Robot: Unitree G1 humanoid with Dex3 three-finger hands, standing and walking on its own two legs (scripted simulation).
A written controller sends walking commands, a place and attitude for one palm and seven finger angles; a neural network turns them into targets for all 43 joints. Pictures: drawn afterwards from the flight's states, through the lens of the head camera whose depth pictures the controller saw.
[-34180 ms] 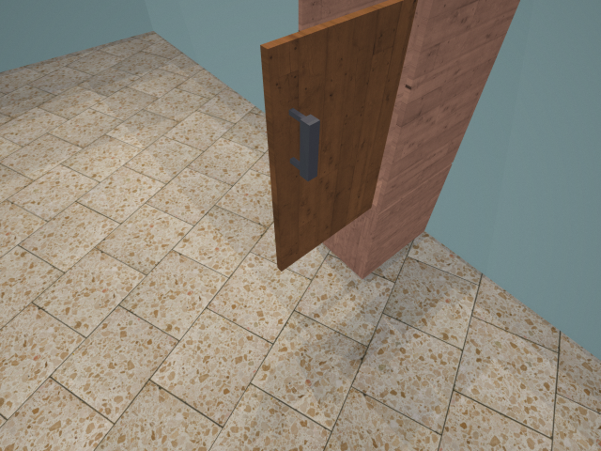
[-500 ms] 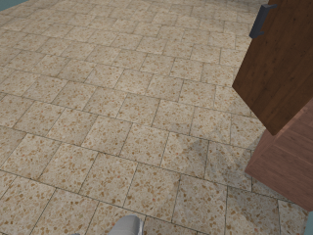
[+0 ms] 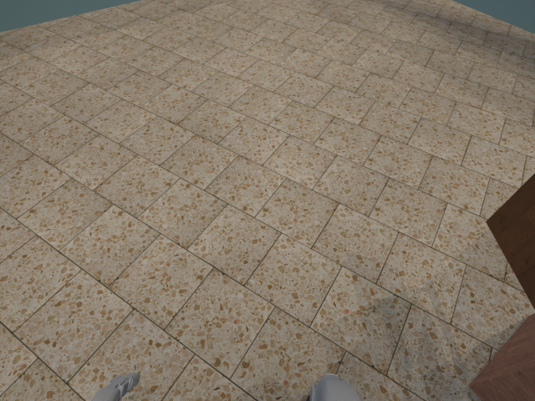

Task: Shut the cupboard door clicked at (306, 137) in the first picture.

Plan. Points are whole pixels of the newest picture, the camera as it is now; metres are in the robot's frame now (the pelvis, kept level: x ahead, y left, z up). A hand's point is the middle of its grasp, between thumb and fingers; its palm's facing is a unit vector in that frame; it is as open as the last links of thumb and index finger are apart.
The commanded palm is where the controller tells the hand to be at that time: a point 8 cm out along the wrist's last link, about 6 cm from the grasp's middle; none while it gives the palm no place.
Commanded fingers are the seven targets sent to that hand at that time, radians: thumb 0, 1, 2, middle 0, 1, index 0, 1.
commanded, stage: walk to a spot facing it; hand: left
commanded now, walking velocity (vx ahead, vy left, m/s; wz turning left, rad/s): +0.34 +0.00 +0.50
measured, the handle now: out of the picture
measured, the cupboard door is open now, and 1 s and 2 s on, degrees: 57 57 57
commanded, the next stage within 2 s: turn to face it in 0.74 s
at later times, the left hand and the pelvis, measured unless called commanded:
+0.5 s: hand out of the picture +0.08 +0.16 -0.18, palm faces +0.40 -0.90 -0.18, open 7.3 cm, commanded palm none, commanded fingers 0.00 0.90 0.90 -0.20 -0.30 -0.20 -0.30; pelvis +0.19 +0.01 -0.01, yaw +20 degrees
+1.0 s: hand (140, 241) +0.44 +0.30 -0.16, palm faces +0.36 -0.91 -0.19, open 7.4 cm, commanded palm none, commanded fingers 0.00 0.90 0.90 -0.20 -0.30 -0.20 -0.30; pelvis +0.40 +0.09 -0.01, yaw +22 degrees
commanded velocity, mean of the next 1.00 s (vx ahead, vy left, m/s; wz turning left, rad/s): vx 0.26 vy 0.00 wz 0.18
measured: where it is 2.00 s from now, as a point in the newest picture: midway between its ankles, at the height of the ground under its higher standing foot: (231, 308)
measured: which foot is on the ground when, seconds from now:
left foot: down 0.00-0.08, up 0.10-0.52, down 0.54-1.00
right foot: up 0.00-0.06, down 0.08-0.54, up 0.56-1.00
